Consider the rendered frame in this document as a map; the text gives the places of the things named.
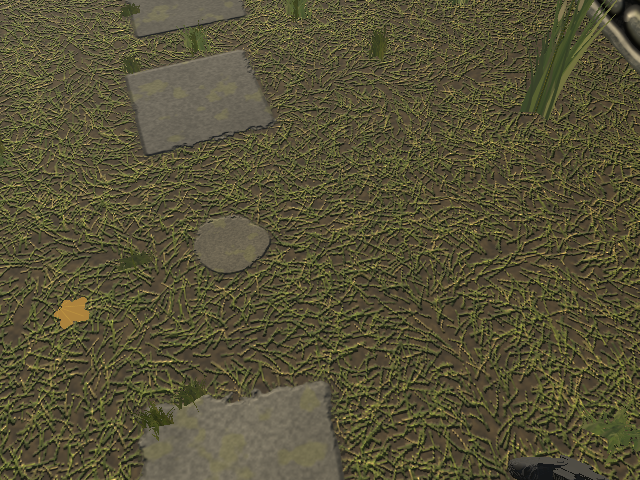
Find right robot hand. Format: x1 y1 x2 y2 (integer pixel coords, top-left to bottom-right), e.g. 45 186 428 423
508 455 609 480

